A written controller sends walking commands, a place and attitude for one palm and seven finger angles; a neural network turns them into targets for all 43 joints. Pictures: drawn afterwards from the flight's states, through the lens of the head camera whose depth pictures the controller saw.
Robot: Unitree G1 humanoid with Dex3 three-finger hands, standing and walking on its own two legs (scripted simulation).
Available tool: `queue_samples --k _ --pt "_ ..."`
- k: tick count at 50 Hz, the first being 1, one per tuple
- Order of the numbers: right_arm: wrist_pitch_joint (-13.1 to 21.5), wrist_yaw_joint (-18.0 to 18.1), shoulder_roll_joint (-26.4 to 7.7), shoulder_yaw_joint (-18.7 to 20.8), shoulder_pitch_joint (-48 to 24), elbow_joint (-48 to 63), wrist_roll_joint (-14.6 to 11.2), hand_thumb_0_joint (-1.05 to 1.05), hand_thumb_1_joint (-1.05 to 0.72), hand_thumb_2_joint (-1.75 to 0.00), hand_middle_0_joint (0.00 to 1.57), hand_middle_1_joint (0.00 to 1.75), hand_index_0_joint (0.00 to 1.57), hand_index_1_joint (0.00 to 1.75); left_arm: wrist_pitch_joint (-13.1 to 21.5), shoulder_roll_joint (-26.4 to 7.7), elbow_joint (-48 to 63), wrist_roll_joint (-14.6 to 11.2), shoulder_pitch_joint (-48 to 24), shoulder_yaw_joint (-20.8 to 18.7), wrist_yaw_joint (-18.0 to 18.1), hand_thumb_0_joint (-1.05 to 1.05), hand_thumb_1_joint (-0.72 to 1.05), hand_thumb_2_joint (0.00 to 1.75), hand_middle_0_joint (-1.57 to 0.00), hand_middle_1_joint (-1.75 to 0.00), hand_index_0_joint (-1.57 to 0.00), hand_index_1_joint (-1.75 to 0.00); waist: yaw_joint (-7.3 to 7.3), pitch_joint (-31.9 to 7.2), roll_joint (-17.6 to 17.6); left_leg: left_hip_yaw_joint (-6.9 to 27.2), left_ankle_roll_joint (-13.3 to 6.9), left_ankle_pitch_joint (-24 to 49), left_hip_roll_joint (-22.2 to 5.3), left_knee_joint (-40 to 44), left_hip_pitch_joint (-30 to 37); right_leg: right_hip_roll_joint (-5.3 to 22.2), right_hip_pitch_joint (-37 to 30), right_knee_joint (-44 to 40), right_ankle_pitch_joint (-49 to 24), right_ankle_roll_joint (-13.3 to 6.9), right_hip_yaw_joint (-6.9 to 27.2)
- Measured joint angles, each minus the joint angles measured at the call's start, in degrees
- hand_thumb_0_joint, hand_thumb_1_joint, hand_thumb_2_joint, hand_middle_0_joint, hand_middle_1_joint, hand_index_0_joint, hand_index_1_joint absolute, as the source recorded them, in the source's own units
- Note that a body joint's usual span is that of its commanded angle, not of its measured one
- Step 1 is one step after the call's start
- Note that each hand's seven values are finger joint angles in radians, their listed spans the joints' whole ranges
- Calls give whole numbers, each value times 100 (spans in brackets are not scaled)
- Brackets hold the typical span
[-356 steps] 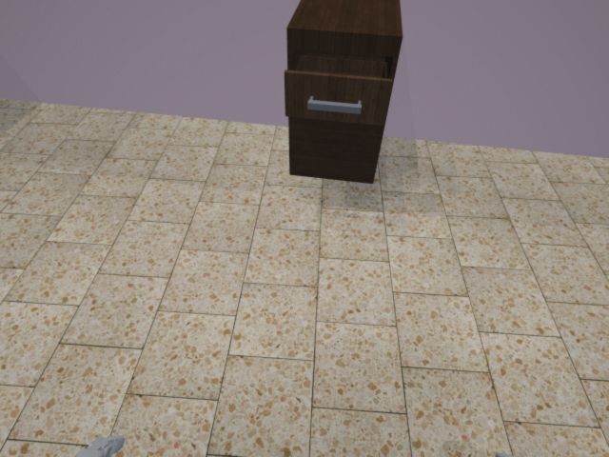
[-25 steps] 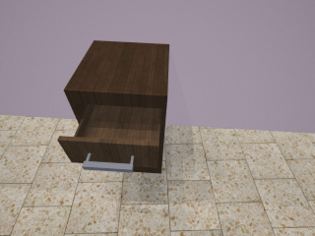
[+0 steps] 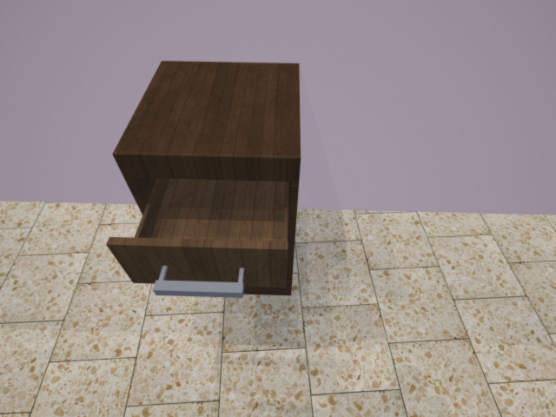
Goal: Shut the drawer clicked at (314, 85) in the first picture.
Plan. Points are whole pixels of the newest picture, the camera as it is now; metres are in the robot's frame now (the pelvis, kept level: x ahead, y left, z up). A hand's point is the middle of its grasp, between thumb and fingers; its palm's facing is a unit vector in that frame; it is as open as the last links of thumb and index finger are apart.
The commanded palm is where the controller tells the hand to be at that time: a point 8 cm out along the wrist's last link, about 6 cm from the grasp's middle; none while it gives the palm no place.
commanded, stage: look again from close up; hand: left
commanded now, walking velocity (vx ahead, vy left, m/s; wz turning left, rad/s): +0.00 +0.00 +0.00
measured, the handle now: (201, 280) +0.42 +0.20 -0.22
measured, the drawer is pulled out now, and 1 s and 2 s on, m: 0.20 0.20 0.20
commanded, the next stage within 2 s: raise the hand and make a fist in 0.42 s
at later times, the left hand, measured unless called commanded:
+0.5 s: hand out of the picture -0.02 +0.20 -0.18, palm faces +0.01 -0.98 -0.20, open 7.4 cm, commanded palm none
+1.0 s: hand out of the picture +0.10 +0.18 -0.11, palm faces +0.10 -0.99 -0.02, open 5.6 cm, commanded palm +0.12 +0.24 -0.08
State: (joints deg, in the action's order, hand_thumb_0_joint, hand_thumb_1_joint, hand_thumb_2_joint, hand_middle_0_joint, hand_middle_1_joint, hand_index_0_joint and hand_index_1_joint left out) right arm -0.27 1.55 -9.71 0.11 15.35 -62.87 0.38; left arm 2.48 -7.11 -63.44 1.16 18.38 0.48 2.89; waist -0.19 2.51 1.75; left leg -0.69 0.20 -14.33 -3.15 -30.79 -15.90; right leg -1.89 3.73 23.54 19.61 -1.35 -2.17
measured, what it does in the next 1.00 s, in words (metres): lowers itself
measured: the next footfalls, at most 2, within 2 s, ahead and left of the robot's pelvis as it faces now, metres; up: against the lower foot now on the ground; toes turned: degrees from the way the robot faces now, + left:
none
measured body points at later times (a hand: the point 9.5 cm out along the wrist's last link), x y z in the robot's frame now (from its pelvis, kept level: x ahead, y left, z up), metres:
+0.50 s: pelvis -0.01 +0.02 +0.00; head +0.01 +0.03 +0.45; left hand -0.02 +0.25 -0.16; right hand +0.01 -0.21 -0.16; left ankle +0.01 +0.13 -0.74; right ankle -0.08 -0.10 -0.74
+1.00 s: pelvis -0.07 -0.02 -0.11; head -0.01 +0.00 +0.33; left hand +0.09 +0.24 -0.10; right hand +0.19 -0.27 -0.14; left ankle +0.02 +0.13 -0.74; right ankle -0.08 -0.10 -0.74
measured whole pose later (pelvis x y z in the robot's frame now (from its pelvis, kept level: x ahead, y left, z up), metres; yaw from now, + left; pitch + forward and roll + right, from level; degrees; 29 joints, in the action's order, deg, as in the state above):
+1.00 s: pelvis -0.07 -0.02 -0.11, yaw +1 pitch +15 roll -1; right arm 12.8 2.8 -14.1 5.4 4.9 -30.2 -0.6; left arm 32.1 -10.2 -12.2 -14.0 25.5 -11.1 -18.3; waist 2.3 -9.7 -2.1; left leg 3.0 2.7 -25.2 -3.7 -71.0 -61.4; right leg -1.1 51.5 73.7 37.9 -4.2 -6.2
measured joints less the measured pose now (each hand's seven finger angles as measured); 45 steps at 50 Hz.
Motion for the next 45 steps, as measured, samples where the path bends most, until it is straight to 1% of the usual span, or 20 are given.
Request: queue_samples --k 2,4,8,14,21,26,27,28,29,30,31,32,33,35,36,38,40,42,43,45 --pt "43 -19 -27 7 -12 148 4 1 -93 -90 20 30 20 30 0 -10 56 -8 18 27 -10 0 90 90 -20 -30 -20 -30 -84 39 -25 2 58 -128 25 -152 -76 31 120 261 134 15 -7" --pt "91 -20 -15 -16 15 237 6 1 -92 -90 20 30 20 30 -49 -45 113 -29 2 23 -9 0 90 90 -20 -30 -20 -30 -96 24 -110 -21 72 -156 91 -233 -97 107 189 458 253 47 5" --pt "75 17 -4 -52 36 282 10 1 -93 -90 20 30 20 30 -136 -95 239 -41 -81 24 -29 0 90 90 -20 -30 -20 -30 -41 -48 -134 -53 -21 -207 158 -340 -101 181 204 595 326 115 24" --pt "40 -12 7 -78 1 304 14 1 -94 -90 20 30 20 30 -197 -240 382 -33 -170 19 -59 0 91 90 -20 -30 -20 -30 -4 -74 -234 -106 -89 -104 254 -206 -76 284 251 607 289 172 58" --pt "51 -45 26 -98 18 275 8 0 -93 -90 20 30 20 30 -232 -351 359 -27 -133 15 -100 0 91 90 -20 -30 -20 -30 30 -35 -310 -135 -114 73 323 72 -58 352 304 476 187 202 74" --pt "69 -43 31 -107 34 175 -8 0 -92 -90 20 30 20 30 -227 -347 244 -35 -21 27 -106 0 91 90 -19 -30 -20 -30 57 -24 -299 -136 -103 125 339 203 12 366 248 375 153 201 72" --pt "58 -48 4 -102 34 190 -15 0 -92 -90 20 30 20 30 -196 -316 222 -12 1 35 -67 0 90 90 -20 -30 -20 -30 62 -27 -238 -113 -94 102 299 130 -44 325 249 340 135 200 54" --pt "115 -31 -20 -91 109 398 -70 1 -92 -90 20 30 20 30 -565 -291 1147 -245 318 -34 -61 1 90 90 -20 -30 -20 -30 43 -22 -215 -98 -87 76 286 67 -110 309 295 366 132 195 40" --pt "374 53 -33 -101 218 609 -123 1 -92 -90 20 30 20 30 -669 -285 2266 -397 679 -102 -12 1 90 90 -20 -30 -20 -31 93 -20 -241 -132 -85 80 303 82 -116 335 396 513 154 160 58" --pt "699 139 -47 -94 300 754 -164 1 -92 -90 20 30 20 30 -525 -298 3212 -493 946 -106 114 1 90 90 -20 -31 -21 -31 140 -71 -258 -166 -80 97 326 102 -139 372 525 701 192 117 55" --pt "974 187 -71 -65 320 854 -208 1 -92 -90 20 30 20 30 -348 -297 3896 -571 1079 -103 247 2 90 90 -21 -31 -21 -31 134 -162 -255 -180 -78 112 358 93 -197 418 656 876 244 91 30" --pt "1148 212 -106 -30 307 1003 -251 1 -92 -90 20 30 20 30 -247 -276 4438 -700 1087 -106 319 2 91 90 -21 -32 -22 -32 88 -240 -224 -163 -79 112 392 31 -285 460 745 992 313 94 -12" --pt "1265 229 -146 5 255 1163 -268 1 -92 -90 20 30 20 30 -117 -247 4840 -791 999 -133 317 2 91 90 -22 -33 -22 -33 25 -327 -184 -131 -78 91 420 -93 -435 491 832 1051 412 129 -53" --pt "1388 252 -231 74 28 1456 -219 1 -92 -90 20 30 20 30 357 -173 5161 -858 599 -271 154 1 91 90 -24 -35 -24 -35 -107 -524 -50 -47 -62 3 384 -473 -898 461 1228 1360 544 165 -132" --pt "1417 243 -253 107 -103 1606 -175 1 -91 -90 20 30 20 30 666 -156 5166 -873 367 -375 12 1 91 90 -26 -37 -26 -37 -155 -647 -18 -22 -44 -52 351 -695 -1193 433 1524 1598 602 144 -148" --pt "1440 179 -237 189 -363 1910 -78 1 -91 -90 20 30 20 30 1358 -159 5122 -967 16 -592 -394 1 91 90 -28 -40 -28 -40 -160 -899 -87 -47 12 -191 261 -1191 -1835 371 2230 2195 768 72 -100" --pt "1445 74 -202 287 -590 2203 -30 1 -91 -90 20 30 20 30 2046 -166 5109 -1098 -105 -729 -936 1 91 90 -31 -43 -32 -44 -118 -1078 -246 -77 85 -363 158 -1720 -2435 294 2880 2800 975 -3 -45" --pt "1444 -24 -225 382 -773 2488 -40 1 -91 -90 20 30 20 30 2641 -153 5035 -1201 -49 -801 -1537 0 91 90 -35 -47 -35 -47 -77 -1175 -355 -36 158 -539 75 -2261 -2980 224 3417 3354 1167 -88 -64" --pt "1430 -49 -253 424 -849 2629 -55 1 -91 -90 20 30 20 30 2851 -152 4982 -1236 27 -833 -1800 0 91 90 -37 -49 -37 -49 -51 -1207 -392 -1 192 -622 43 -2526 -3235 197 3659 3622 1269 -106 -88" --pt "1368 -43 -319 491 -962 2895 -83 1 -91 -90 20 30 20 30 3013 -178 4908 -1301 236 -905 -2139 0 90 90 -41 -53 -41 -53 21 -1234 -451 74 226 -781 1 -3018 -3682 159 4076 4118 1466 -158 -145"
